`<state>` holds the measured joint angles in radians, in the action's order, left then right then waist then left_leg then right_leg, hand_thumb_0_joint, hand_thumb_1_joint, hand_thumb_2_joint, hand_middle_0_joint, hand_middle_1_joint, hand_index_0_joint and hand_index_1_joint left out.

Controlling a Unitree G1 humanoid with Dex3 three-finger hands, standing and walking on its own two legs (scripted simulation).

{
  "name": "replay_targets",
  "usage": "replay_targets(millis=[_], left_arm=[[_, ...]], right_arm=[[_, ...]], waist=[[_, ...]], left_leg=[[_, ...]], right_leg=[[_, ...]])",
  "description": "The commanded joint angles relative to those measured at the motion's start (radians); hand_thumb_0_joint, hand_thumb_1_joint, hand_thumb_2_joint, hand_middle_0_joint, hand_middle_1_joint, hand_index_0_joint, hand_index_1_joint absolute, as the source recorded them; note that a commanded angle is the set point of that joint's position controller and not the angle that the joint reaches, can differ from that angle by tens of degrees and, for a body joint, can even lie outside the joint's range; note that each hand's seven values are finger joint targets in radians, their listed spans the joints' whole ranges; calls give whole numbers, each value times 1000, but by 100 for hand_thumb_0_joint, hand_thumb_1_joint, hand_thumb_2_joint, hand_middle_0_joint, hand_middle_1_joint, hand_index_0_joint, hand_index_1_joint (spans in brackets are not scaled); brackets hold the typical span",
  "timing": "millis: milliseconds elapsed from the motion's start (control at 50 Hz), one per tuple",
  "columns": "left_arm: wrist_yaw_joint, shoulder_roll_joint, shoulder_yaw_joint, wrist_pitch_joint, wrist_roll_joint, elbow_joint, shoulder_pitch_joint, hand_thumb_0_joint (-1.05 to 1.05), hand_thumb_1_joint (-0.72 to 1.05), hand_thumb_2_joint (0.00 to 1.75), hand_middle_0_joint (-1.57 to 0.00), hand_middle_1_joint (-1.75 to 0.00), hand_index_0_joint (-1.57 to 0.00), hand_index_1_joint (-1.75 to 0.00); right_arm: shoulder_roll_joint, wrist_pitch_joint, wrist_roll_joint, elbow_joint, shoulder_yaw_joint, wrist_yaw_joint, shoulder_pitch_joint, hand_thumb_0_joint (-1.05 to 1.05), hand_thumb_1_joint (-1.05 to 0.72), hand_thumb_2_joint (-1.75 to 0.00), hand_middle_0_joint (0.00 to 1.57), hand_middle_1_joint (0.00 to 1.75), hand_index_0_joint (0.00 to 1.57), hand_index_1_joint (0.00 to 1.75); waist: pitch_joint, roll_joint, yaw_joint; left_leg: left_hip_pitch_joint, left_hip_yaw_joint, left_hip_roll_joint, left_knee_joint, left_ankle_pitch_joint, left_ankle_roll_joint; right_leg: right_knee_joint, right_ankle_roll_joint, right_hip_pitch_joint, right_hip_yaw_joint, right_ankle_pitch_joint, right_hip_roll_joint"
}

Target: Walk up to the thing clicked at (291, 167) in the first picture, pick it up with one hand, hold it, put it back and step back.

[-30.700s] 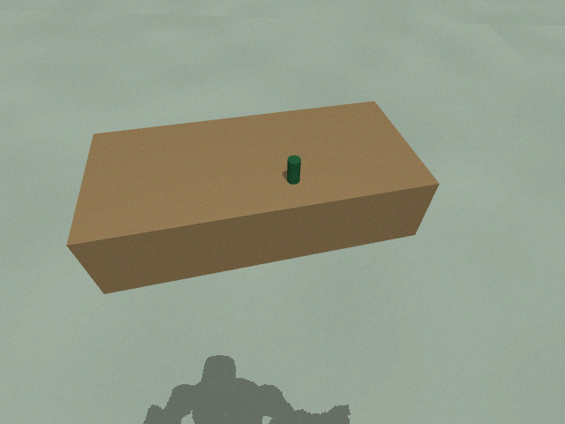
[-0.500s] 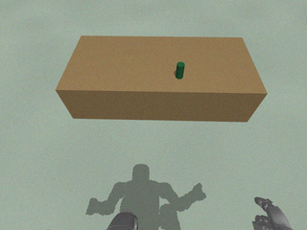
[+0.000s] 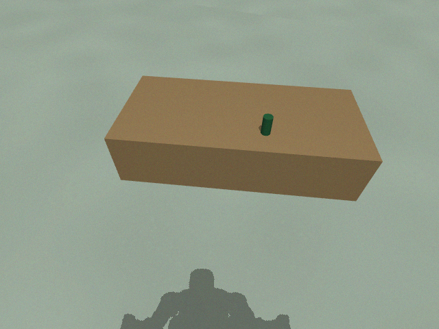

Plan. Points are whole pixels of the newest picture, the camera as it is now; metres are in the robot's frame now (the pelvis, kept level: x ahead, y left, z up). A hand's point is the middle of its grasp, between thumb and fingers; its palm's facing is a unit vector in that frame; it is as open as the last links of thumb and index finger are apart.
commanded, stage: step back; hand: right
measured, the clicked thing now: (266, 124) +1.13 -0.22 -0.38
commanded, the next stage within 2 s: stand in 0.66 s
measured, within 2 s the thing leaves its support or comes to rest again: neither
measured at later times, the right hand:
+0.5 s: hand out of the picture +0.15 -0.21 -0.14, palm faces -0.05 +0.94 -0.34, open 7.4 cm
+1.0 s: hand out of the picture +0.14 -0.23 -0.13, palm faces +0.01 +0.94 -0.33, open 7.4 cm
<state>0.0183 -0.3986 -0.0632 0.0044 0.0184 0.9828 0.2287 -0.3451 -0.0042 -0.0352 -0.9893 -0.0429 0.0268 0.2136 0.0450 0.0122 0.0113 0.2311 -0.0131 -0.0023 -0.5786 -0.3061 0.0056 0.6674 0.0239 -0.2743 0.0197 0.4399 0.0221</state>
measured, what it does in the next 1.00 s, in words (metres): stands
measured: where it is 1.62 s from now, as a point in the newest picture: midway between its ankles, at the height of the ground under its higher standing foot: outside the picture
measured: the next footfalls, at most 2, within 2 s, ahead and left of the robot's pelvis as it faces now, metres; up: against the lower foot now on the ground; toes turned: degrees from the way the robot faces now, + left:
none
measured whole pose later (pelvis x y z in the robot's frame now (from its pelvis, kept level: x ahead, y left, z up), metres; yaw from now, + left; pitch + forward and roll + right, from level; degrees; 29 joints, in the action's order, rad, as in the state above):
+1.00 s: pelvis +0.04 +0.03 +0.02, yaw +0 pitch -3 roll +0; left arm 0.01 -0.35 0.00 0.02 0.01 1.13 0.07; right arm -0.34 -0.01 0.00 -1.13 -0.02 0.01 0.05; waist 0.06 0.00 -0.01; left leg 0.14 0.03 0.02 -0.35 -0.16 -0.01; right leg 0.32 -0.03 -0.06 -0.01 0.21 0.03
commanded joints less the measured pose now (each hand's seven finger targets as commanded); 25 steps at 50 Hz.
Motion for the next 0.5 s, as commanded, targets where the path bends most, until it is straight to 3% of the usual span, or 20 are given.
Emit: replay_targets(millis=[0, 20, 40, 60, 80, 120, 160, 200, 220, 240, 260, 280, 300, 320, 360, 380, 420, 480], left_arm=[[-29, -188, -61, 50, 21, -26, 47, 0, 90, 90, -20, -30, -20, -30], [-35, -281, -81, 55, 30, -21, 70, 0, 90, 90, -20, -30, -20, -30], [-33, -324, -89, 58, 32, -40, 15, 0, 90, 90, -20, -30, -20, -30], [-33, -299, -85, 61, 25, -65, -38, 0, 90, 90, -20, -30, -20, -30], [-36, -265, -77, 67, 20, -70, -53, 0, 90, 90, -20, -30, -20, -30], [-36, -244, -66, 71, 22, -66, -71, 0, 90, 90, -20, -30, -20, -30], [-30, -239, -57, 67, 18, -69, -106, 0, 90, 90, -20, -30, -20, -30], [-26, -227, -46, 54, 10, -76, -144, 0, 90, 90, -20, -30, -20, -30], [-23, -203, -34, 45, 5, -76, -137, 0, 90, 90, -20, -30, -20, -30], [-22, -170, -20, 39, -1, -74, -111, 0, 90, 90, -20, -30, -20, -30], [-22, -128, -8, 32, -13, -78, -99, 0, 90, 90, -20, -30, -20, -30], [-24, -147, -14, 19, -23, -54, -90, 0, 90, 90, -20, -30, -20, -30], [-24, -165, -18, 17, -16, -33, -84, 0, 90, 90, -20, -30, -20, -30], [-25, -154, -11, 22, -13, -21, -69, 0, 90, 90, -20, -30, -20, -30], [-30, -168, -12, 35, -9, 5, -57, 0, 90, 90, -20, -30, -20, -30], [-30, -186, -14, 40, -10, 11, -59, 0, 90, 90, -20, -30, -20, -30], [-30, -201, -16, 40, -9, 7, -114, 0, 90, 90, -20, -30, -20, -30], [-33, -186, -7, 38, -14, 25, -124, 0, 90, 90, -20, -30, -20, -30]], right_arm=[[-197, -5, 9, 91, -38, -16, -116, 0, -90, -90, 20, 30, 20, 30], [-163, -5, 12, 106, -32, -20, -133, 0, -90, -90, 20, 30, 20, 30], [-210, -3, 4, 96, -45, -30, -130, 0, -90, -90, 20, 30, 20, 30], [-233, -6, 6, 81, -51, -30, -89, 0, -90, -90, 20, 30, 20, 30], [-232, -13, 12, 69, -51, -26, -67, 0, -90, -90, 20, 30, 20, 30], [-211, -22, 10, 59, -49, -22, -60, 0, -90, -90, 20, 30, 20, 30], [-195, -24, 9, 41, -47, -17, -30, 0, -90, -90, 20, 30, 20, 30], [-178, -29, 6, 25, -51, -18, -10, 0, -90, -90, 20, 30, 20, 30], [-183, -31, 2, 10, -57, -24, 2, 0, -90, -90, 20, 30, 20, 30], [-204, -35, -3, 12, -61, -31, -5, 0, -90, -90, 20, 30, 20, 30], [-250, -42, -8, 27, -63, -37, -34, 0, -90, -90, 20, 30, 20, 30], [-298, -41, 1, 43, -63, -35, -89, 0, -90, -90, 20, 30, 20, 30], [-303, -37, 6, 44, -63, -32, -127, 0, -90, -90, 20, 30, 20, 30], [-280, -33, 7, 42, -52, -31, -159, 0, -90, -90, 20, 30, 20, 30], [-238, -30, 11, 35, -37, -33, -193, 0, -90, -90, 20, 30, 20, 30], [-228, -30, 14, 29, -34, -33, -191, 0, -90, -90, 20, 30, 20, 30], [-220, -30, 15, 6, -29, -34, -176, 0, -90, -90, 20, 30, 20, 30], [-223, -31, 19, -17, -32, -36, -194, 0, -90, -90, 20, 30, 20, 30]], waist=[[-10, -59, 62], [5, 137, 84], [66, 119, 70], [94, 47, 43], [86, 18, 26], [29, 68, 17], [-7, 122, 6], [-25, 126, -25], [-40, 96, -31], [-60, 35, -32], [-86, -93, -16], [-82, -122, 10], [-68, -100, 12], [-64, -86, 31], [-73, -105, 37], [-73, -100, 26], [-80, -70, 1], [-99, -64, 4]], left_leg=[[280, -115, 97, 51, -167, 52], [412, -65, -39, -152, -231, 18], [338, -103, -14, -288, -276, 6], [325, -143, 12, -324, -236, 6], [330, -141, 29, -312, -194, 6], [238, -110, 50, -221, -160, 0], [115, -26, 38, -119, -130, -12], [-5, 43, 3, 73, 24, -8], [-80, 43, -9, 130, 101, -2], [-137, -25, 35, 159, 172, 15], [-118, -248, 202, 224, 176, 70], [16, -339, 285, 263, 11, 161], [69, -332, 294, 255, -21, 187], [50, -268, 264, 230, 36, 158], [37, -151, 183, 156, 205, 72], [46, -118, 149, 130, 200, 50], [5, -86, 130, 143, 241, 35], [-48, -82, 143, 141, 348, 44]], right_leg=[[-298, 24, 304, -83, -87, 24], [-429, 106, 278, -435, 172, 225], [-484, 197, 99, -567, 301, 386], [-469, 223, 73, -541, 239, 389], [-429, 212, 114, -456, 84, 345], [-382, 176, 97, -307, -125, 291], [-332, 151, 44, -196, -249, 248], [-239, 119, 8, -122, -363, 211], [-168, 91, -24, -95, -401, 181], [-105, 55, -59, -60, -396, 140], [-28, 0, -86, -11, -278, 55], [-12, -8, -10, 0, 15, 1], [-27, -2, 62, -9, 46, 8], [-108, 3, 74, -16, -22, 17], [-200, 14, 123, -51, -220, 49], [-224, 20, 135, -84, -277, 67], [-217, 24, 138, -100, -369, 90], [-227, 15, 145, -80, -414, 82]])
